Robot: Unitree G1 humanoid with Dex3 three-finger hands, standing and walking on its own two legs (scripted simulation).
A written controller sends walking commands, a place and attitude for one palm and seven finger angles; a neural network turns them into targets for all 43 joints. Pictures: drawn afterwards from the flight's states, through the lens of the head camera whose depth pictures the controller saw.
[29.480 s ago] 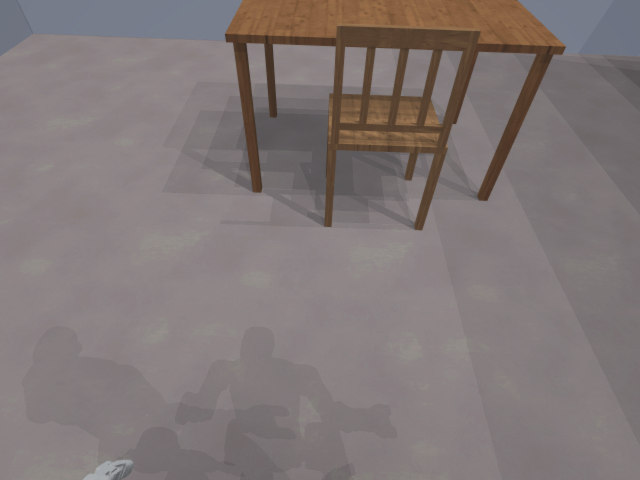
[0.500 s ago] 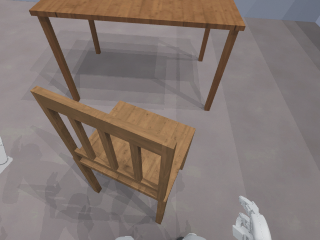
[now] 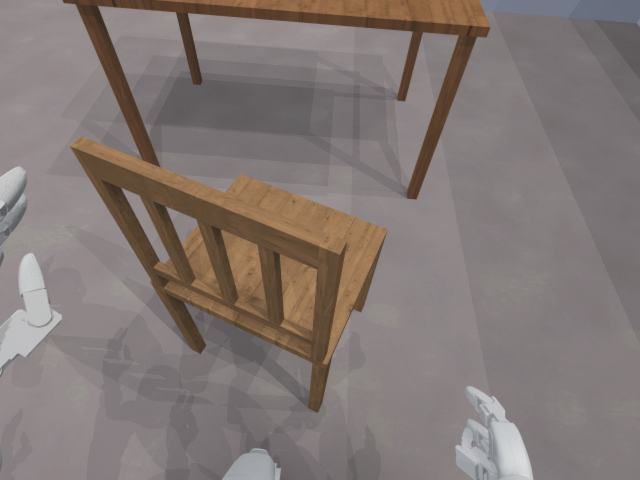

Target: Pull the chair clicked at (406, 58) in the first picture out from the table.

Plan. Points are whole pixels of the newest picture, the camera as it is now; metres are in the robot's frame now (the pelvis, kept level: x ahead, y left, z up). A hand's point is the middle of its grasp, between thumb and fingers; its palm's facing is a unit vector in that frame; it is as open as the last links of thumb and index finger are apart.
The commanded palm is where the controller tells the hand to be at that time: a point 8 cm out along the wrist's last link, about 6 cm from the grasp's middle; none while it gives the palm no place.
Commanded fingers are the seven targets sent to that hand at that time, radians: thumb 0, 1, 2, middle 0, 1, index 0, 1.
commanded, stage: step back with the hand held close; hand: left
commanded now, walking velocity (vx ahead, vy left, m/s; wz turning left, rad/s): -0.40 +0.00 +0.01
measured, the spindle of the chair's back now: (220, 263) +0.45 +0.21 -0.11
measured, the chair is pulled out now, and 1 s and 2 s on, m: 0.61 0.61 0.61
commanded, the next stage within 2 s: stop stepping back and stand still in 0.14 s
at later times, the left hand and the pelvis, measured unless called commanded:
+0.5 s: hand out of the picture +0.08 +0.24 +0.18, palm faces +0.39 -0.81 -0.44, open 7.4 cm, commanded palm +0.04 +0.28 +0.18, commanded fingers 0.00 0.90 0.90 -0.20 -0.30 -0.20 -0.30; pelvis -0.12 -0.02 +0.00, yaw -3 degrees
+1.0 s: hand out of the picture +0.04 +0.25 +0.17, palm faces +0.43 -0.80 -0.41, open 7.4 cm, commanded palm -0.01 +0.29 +0.18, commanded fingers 0.00 0.90 0.90 -0.20 -0.30 -0.20 -0.30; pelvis -0.16 -0.01 +0.00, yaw -2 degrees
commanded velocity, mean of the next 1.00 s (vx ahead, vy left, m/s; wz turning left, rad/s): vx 0.05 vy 0.01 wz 0.00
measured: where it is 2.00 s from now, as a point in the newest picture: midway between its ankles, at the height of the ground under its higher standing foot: outside the picture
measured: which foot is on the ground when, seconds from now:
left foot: up 0.00-0.10, down 0.12-0.40, up 0.42-0.56, down 0.58-1.00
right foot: down 0.00-0.14, up 0.16-0.34, down 0.36-1.00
